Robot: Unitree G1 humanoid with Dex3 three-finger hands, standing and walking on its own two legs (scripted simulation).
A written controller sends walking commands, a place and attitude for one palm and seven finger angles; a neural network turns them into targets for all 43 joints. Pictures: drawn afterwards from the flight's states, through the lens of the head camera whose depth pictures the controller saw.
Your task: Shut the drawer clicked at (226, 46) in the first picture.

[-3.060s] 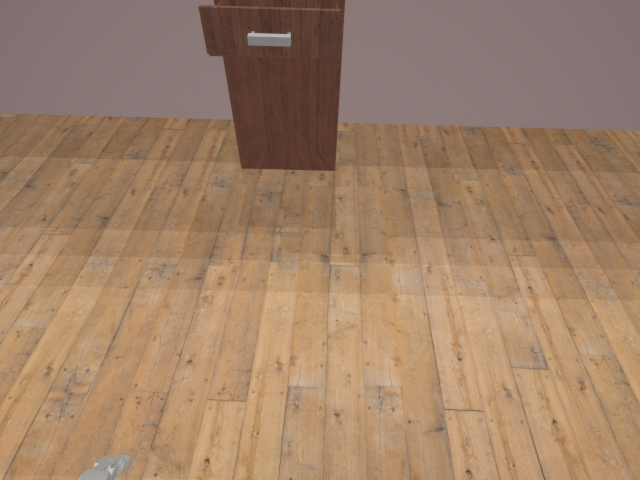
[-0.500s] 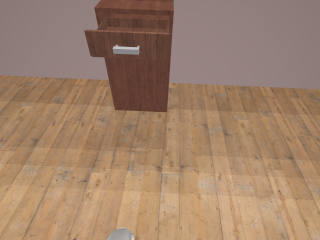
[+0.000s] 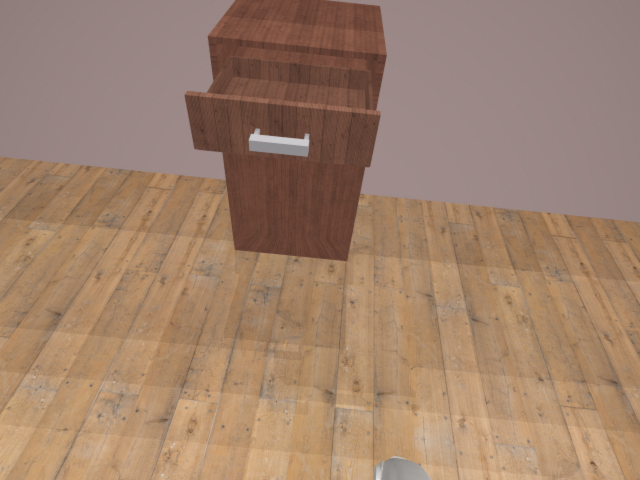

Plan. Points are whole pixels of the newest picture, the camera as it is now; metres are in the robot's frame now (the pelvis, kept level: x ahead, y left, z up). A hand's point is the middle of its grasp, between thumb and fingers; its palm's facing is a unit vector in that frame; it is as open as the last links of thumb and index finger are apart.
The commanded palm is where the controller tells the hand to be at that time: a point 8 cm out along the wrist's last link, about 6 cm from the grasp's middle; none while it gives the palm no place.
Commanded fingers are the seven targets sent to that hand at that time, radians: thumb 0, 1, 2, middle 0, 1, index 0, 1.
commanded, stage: walk to a spot facing it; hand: left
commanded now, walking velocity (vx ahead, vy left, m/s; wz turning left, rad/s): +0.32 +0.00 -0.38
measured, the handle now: (280, 140) +0.80 +0.15 -0.01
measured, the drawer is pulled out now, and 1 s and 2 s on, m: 0.29 0.29 0.29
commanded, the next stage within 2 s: take the last steps up to it in 0.18 s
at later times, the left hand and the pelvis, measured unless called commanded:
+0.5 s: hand (270, 398) +0.28 +0.09 -0.17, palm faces -0.07 -0.97 -0.23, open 7.2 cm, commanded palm none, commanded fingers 0.00 0.90 0.90 -0.20 -0.30 -0.20 -0.30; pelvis +0.18 -0.08 -0.01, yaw -6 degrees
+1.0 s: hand (230, 387) +0.30 +0.17 -0.19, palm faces +0.04 -0.99 -0.16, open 7.4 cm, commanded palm none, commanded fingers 0.00 0.90 0.90 -0.20 -0.30 -0.20 -0.30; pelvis +0.33 -0.01 +0.00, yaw -2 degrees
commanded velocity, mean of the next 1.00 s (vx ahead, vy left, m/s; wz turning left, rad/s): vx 0.28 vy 0.03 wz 0.02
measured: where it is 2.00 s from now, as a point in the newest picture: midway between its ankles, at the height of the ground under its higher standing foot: (327, 425)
